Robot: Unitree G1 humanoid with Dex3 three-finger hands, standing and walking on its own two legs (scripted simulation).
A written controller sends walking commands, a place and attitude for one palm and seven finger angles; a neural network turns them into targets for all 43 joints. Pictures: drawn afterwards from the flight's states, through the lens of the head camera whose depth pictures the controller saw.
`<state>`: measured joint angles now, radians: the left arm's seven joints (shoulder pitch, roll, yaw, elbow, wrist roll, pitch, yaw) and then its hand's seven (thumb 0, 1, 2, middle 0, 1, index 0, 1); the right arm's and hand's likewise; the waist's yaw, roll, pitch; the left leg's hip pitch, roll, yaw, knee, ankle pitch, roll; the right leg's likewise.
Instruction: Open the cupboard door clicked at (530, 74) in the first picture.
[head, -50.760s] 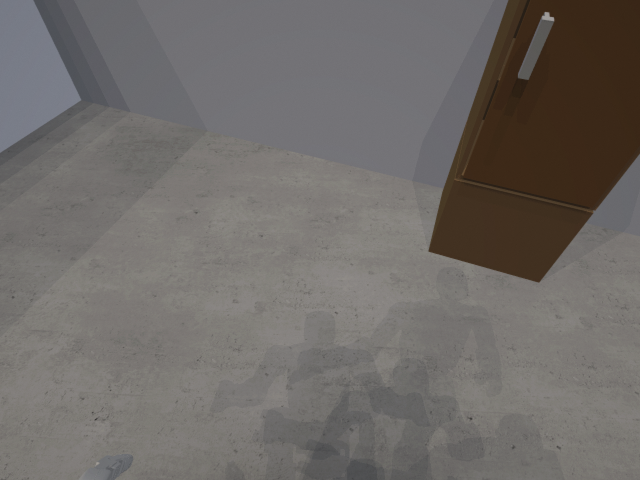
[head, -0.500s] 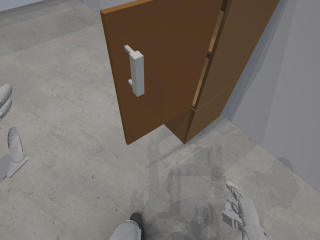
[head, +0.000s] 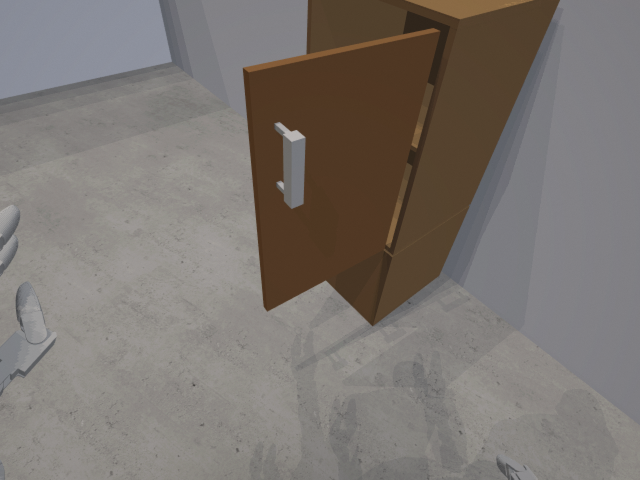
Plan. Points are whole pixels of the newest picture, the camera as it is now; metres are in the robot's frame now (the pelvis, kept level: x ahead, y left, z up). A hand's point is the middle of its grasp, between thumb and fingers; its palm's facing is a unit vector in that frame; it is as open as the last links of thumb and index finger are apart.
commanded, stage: stop stepping back and stand still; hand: left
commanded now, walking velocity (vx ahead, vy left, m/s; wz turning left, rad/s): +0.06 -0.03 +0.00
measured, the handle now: (287, 165) +0.58 +0.10 +0.10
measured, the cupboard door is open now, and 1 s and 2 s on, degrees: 86 86 86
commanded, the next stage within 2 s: let the arm hang, fingers relaxed in 0.32 s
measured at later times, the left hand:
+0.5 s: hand (45, 398) +0.18 +0.30 +0.07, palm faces +0.28 -0.82 -0.50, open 7.4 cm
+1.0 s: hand out of the picture -0.08 +0.24 -0.16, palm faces +0.05 -0.96 -0.28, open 7.3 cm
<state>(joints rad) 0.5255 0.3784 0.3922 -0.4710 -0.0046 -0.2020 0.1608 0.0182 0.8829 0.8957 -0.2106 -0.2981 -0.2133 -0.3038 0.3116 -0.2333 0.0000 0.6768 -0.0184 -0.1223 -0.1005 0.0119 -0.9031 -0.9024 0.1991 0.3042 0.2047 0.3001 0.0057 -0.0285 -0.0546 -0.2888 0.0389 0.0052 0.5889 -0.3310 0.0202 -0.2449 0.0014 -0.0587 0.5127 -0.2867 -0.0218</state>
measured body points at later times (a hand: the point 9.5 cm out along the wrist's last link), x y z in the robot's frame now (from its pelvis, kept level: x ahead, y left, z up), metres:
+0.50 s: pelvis -0.03 +0.03 +0.00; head -0.03 +0.01 +0.45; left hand +0.16 +0.34 +0.10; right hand +0.14 -0.22 -0.10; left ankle -0.01 +0.14 -0.73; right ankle -0.01 -0.11 -0.73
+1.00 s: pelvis -0.04 +0.02 +0.00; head -0.01 +0.02 +0.45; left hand -0.08 +0.29 -0.14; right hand -0.02 -0.22 -0.15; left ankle -0.01 +0.14 -0.73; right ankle -0.01 -0.11 -0.73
